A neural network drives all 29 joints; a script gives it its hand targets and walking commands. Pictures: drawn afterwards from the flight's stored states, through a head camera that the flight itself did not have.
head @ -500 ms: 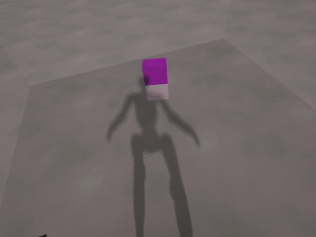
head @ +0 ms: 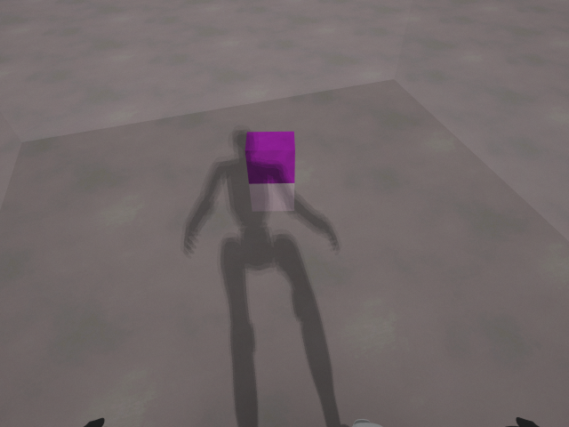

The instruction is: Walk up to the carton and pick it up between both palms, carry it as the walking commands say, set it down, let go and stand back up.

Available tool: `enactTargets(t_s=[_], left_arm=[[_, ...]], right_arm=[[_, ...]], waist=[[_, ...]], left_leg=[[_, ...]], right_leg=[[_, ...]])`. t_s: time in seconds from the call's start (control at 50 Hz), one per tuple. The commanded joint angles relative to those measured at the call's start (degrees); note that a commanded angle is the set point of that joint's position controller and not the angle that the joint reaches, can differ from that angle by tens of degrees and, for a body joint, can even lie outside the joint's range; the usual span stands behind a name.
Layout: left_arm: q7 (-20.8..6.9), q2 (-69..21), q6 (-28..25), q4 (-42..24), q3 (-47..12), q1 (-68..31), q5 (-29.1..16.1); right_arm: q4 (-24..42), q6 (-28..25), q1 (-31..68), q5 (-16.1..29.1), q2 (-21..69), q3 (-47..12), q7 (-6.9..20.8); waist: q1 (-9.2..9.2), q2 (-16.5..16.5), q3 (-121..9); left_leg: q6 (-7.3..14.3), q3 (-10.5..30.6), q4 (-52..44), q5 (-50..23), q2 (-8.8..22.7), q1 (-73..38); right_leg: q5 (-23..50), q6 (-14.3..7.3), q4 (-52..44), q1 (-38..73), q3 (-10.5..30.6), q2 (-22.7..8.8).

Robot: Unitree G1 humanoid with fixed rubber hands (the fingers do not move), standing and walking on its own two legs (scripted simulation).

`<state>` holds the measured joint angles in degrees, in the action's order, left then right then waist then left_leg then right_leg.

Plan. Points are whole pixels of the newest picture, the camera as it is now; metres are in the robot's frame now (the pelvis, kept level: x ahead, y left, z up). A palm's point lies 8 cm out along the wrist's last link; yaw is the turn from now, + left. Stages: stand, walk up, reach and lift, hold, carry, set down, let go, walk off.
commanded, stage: walk up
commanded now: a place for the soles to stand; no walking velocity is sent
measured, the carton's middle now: (271, 158) +1.48 +0.06 -0.67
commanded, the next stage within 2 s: none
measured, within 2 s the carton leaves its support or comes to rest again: neither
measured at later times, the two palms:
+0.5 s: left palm (109, 341) +0.29 +0.30 -0.07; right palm (495, 277) +0.40 -0.37 -0.09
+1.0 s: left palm (152, 212) +0.56 +0.29 -0.07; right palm (466, 219) +0.56 -0.39 -0.12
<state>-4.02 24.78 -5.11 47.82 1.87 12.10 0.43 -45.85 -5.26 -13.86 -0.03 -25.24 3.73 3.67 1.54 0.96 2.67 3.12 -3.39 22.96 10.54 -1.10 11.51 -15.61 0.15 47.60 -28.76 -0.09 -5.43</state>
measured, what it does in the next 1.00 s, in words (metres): walks ahead: right foot, then left foot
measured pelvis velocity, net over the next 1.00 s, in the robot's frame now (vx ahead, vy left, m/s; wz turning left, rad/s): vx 0.50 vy -0.06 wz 0.02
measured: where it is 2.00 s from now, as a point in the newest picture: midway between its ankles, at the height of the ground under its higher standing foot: (288, 263)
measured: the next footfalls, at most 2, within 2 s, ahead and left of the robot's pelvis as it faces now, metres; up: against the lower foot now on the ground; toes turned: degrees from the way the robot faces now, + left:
right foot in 0.20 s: +0.27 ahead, -0.18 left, +0.00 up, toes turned -4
left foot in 0.58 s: +0.49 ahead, +0.09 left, +0.00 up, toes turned +2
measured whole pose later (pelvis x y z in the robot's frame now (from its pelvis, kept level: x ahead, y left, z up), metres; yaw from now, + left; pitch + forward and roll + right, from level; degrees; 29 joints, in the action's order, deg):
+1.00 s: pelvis +0.50 -0.06 -0.01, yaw +1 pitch -2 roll +0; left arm -1.7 27.0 -6.4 48.1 4.9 17.2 0.8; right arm -48.7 -2.3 -16.9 -0.9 -27.4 4.2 3.6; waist 0.4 -4.0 2.1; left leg 2.2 1.9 55.6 22.0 2.0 22.8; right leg -14.7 -2.1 32.3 -15.5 -3.1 0.0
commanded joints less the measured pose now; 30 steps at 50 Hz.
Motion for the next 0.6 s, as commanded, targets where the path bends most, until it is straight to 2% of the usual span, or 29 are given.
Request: enactTargets(t_s=[0.0,0.02,0.04,0.06,0.08,0.1,0.12,0.14,0.16,0.18,0.2,0.22,0.24,0.26,0.28,0.3,0.32,0.34,0.36,0.38,0.4,0.42,0.46,0.48,0.5,0.52,0.54,0.56,0.58], left_arm=[[-1.16,11.82,0.34,-2.24,4.8,-1.02,0.22],[-1.47,10.66,0.4,-2.78,4.52,-2.25,0.43],[-1.62,10.11,0.33,-2.3,4.43,-4.53,0.38],[-1.82,10.19,0.4,-2.01,5.06,-4.85,0.0],[-1.63,10.23,0.19,-2.25,4.27,-4.27,0.36],[-1.57,9.51,0.09,-2.07,4.19,-5.63,0.1],[-1.42,10.68,-0.23,-1.57,4.94,-4.77,0.48],[-0.72,11.0,-0.47,0.27,5.66,1.18,0.38],[0.33,13.0,-0.58,1.97,6.18,8.7,-0.02],[1.31,17.0,-0.84,2.49,7.82,16.72,0.4],[2.25,22.78,-1.12,-0.3,8.89,16.73,0.45],[2.48,20.96,-0.95,-2.57,7.86,10.48,-0.65],[2.57,18.28,-0.94,-3.35,7.27,6.48,-1.15],[2.65,17.27,-1.09,-3.39,6.51,5.31,-0.75],[2.67,14.47,-0.92,-3.96,6.26,3.38,-1.06],[2.5,14.8,-1.12,-3.54,5.62,3.07,-0.41],[2.2,15.49,-1.11,-3.9,5.58,5.11,-0.64],[2.06,15.79,-1.69,-3.6,5.91,4.43,-0.01],[1.75,16.83,-1.93,-3.85,6.01,4.67,-0.47],[2.05,16.37,-1.67,-4.32,5.49,5.56,-0.35],[1.59,17.55,-1.39,-4.82,6.14,4.84,-0.28],[1.35,16.07,-1.41,-4.5,5.6,4.93,-0.13],[1.63,17.94,-1.42,-4.34,5.76,3.64,0.05],[1.49,17.38,-1.6,-3.83,5.47,3.98,-0.18],[1.45,16.94,-1.43,-3.46,5.28,3.9,0.22],[1.64,15.69,-1.56,-2.59,4.74,4.46,-0.38],[2.0,13.69,-1.07,-3.48,3.64,4.8,-1.01],[2.18,10.94,-0.66,-3.94,2.73,5.81,-1.31],[2.25,8.47,-0.66,-5.77,1.98,4.62,-1.73]], right_arm=[[3.51,-1.65,3.01,0.48,-14.01,3.88,0.4],[2.66,-1.42,2.36,0.53,-13.98,3.61,0.29],[2.38,-1.44,0.53,0.31,-13.95,3.66,0.0],[1.56,-1.26,2.42,-0.13,-15.5,4.07,0.2],[2.52,-1.18,0.19,0.58,-14.95,3.72,-0.1],[1.03,-0.93,0.18,-0.1,-13.85,3.62,-0.37],[1.25,-0.85,0.36,0.05,-15.52,3.56,-0.42],[0.96,-0.79,0.53,-0.31,-13.55,3.4,-0.59],[1.69,-0.41,0.46,-0.33,-12.03,2.87,-0.34],[2.96,-0.43,0.63,-0.42,-8.26,1.27,-0.62],[4.71,-0.65,-2.84,0.42,-8.12,1.03,-0.78],[1.96,-0.29,-2.15,-0.37,-12.58,2.08,-1.52],[1.83,0.26,-3.25,-0.03,-12.9,2.66,-1.54],[1.96,0.26,-2.1,-0.29,-12.49,3.02,-1.46],[1.82,0.81,-3.91,0.2,-12.76,2.52,-1.04],[0.59,1.07,-3.4,-0.54,-12.19,2.86,-0.3],[1.79,1.45,-3.55,-0.61,-10.66,2.47,0.38],[1.7,1.65,-3.29,-1.02,-9.71,2.74,1.09],[2.52,2.05,1.88,-1.11,-10.91,2.57,1.87],[3.05,2.26,1.44,-0.69,-10.22,2.61,2.01],[3.05,2.18,4.57,-0.67,-9.87,2.96,2.1],[3.37,1.95,5.4,-0.5,-10.17,3.08,2.36],[2.91,1.72,5.18,0.2,-8.94,3.17,2.57],[3.06,1.42,7.52,0.02,-10.35,3.03,2.49],[2.16,0.92,5.36,0.07,-9.98,3.15,2.34],[0.83,0.87,3.37,-0.45,-9.6,3.1,1.86],[-0.34,0.34,-2.42,-0.79,-10.8,3.57,1.32],[-1.63,0.31,-11.17,-2.19,-15.31,5.42,0.55],[-0.32,0.19,-13.36,-2.45,-19.34,6.6,0.18]], waist=[[-0.89,-7.55,0.95],[-0.02,-10.27,2.01],[0.65,-5.62,2.07],[-0.15,-10.42,1.29],[-0.02,-7.6,0.78],[-0.23,-7.68,2.34],[-1.34,-3.36,0.66],[-3.82,-1.88,-0.67],[-7.02,2.35,-5.7],[-10.6,12.82,-10.54],[-9.7,16.76,-10.77],[-7.25,3.57,-8.25],[-4.94,2.44,-4.23],[-2.56,2.56,-0.55],[-2.03,3.41,-0.6],[-1.01,4.21,-0.66],[-2.33,6.71,2.6],[-1.59,8.64,1.58],[-3.39,5.6,1.38],[-2.57,8.03,0.71],[-3.65,3.77,-0.81],[-3.51,5.7,1.45],[-3.03,6.53,-1.38],[-3.66,4.5,1.16],[-1.83,2.36,0.38],[-1.23,1.56,-0.58],[2.09,0.95,-4.73],[5.75,-8.9,-11.58],[6.53,-16.04,-13.79]], left_leg=[[7.83,8.78,-15.7,13.1,11.49,9.16],[7.2,8.98,-14.9,11.63,12.24,5.5],[7.6,10.32,-16.55,12.75,13.34,6.29],[7.73,8.66,-14.25,12.33,12.73,5.51],[7.31,8.58,-12.76,11.54,13.62,2.79],[7.44,8.02,-11.04,10.39,13.28,2.89],[7.82,6.9,-6.48,6.0,13.89,2.97],[6.23,4.94,1.47,-1.7,12.14,4.0],[4.12,0.09,16.22,-8.97,7.54,5.21],[1.51,-2.37,37.78,-0.04,3.71,16.79],[0.15,5.19,47.11,19.21,-3.31,30.88],[-0.05,8.97,50.22,16.85,2.52,31.07],[-0.27,10.68,45.79,11.11,5.26,28.97],[-0.9,9.39,43.31,11.57,6.23,27.53],[-1.64,8.55,36.37,8.22,6.5,23.18],[-2.27,6.81,33.38,9.08,6.71,19.06],[-3.45,3.91,28.64,7.0,6.45,17.46],[-3.3,3.19,24.27,3.62,6.14,18.63],[-3.96,2.14,21.89,3.85,5.95,16.41],[-3.74,2.53,19.01,0.28,5.93,16.56],[-3.27,2.65,14.95,-0.02,6.5,12.43],[-3.11,0.94,12.35,-1.95,5.41,13.68],[-3.36,1.48,11.29,-4.19,5.4,12.84],[-2.66,2.02,9.93,-5.13,5.65,11.74],[-2.6,1.28,6.06,-2.31,4.9,7.62],[-0.98,-0.81,7.12,-2.44,2.75,2.59],[1.04,-0.43,2.87,4.2,1.27,-5.21],[3.81,12.56,-1.03,9.93,10.79,-17.14],[8.49,32.97,-5.64,13.75,21.22,-26.0]], right_leg=[[11.76,0.92,-8.19,5.93,-3.58,-0.51],[12.59,1.01,-12.5,5.39,-1.83,-1.05],[14.71,0.73,-11.96,7.14,-2.46,-0.79],[14.28,0.84,-13.32,8.33,-1.6,-0.52],[14.47,-1.09,-12.09,7.25,-2.93,-0.07],[12.67,-1.24,-13.93,7.23,-2.53,-0.55],[10.6,-1.13,-14.38,13.05,-4.18,1.59],[8.25,-2.1,-17.54,19.26,-2.99,2.03],[5.12,-3.24,-21.11,29.01,-4.11,2.99],[-4.94,-6.74,-24.6,38.5,12.52,-7.3],[-1.81,-12.87,-30.68,43.74,34.17,-18.17],[-2.8,-16.12,-31.66,37.98,35.63,-21.08],[-1.68,-15.24,-31.3,32.8,24.24,-16.51],[5.81,-14.75,-30.87,26.88,19.31,-14.3],[10.44,-11.57,-30.62,23.4,11.69,-9.5],[12.47,-12.04,-31.33,20.19,9.67,-9.26],[11.66,-12.21,-33.1,16.24,7.01,-8.18],[7.69,-12.24,-34.44,17.26,5.35,-7.68],[5.4,-12.2,-35.36,16.19,4.55,-7.51],[2.86,-11.63,-35.37,18.4,4.84,-7.19],[-5.63,-12.63,-35.95,15.36,6.22,-9.79],[-6.96,-11.13,-35.73,15.01,4.06,-5.92],[-8.84,-10.69,-36.79,16.32,6.08,-8.86],[-3.29,-10.22,-35.07,16.51,5.71,-9.69],[0.76,-9.85,-31.35,16.09,3.76,-8.85],[11.63,-9.31,-24.62,15.57,1.89,-7.25],[16.42,-8.47,-13.68,13.54,-2.32,-4.09],[8.94,-5.47,2.39,4.6,-5.7,-0.05],[-13.44,-3.1,15.79,-8.69,-3.24,7.4]])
